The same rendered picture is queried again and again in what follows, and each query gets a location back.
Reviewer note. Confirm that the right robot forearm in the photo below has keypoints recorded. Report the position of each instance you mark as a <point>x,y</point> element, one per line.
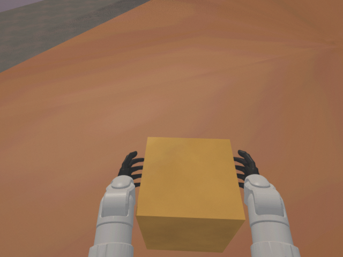
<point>271,236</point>

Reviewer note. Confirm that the carton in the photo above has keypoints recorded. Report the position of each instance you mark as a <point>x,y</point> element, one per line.
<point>189,197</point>

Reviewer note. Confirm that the left robot forearm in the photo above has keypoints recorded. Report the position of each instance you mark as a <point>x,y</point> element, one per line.
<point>115,220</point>

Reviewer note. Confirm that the robot left hand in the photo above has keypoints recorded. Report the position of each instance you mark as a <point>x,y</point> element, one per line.
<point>127,168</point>

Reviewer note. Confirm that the robot right hand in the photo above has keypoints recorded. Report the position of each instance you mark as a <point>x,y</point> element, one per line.
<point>249,166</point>

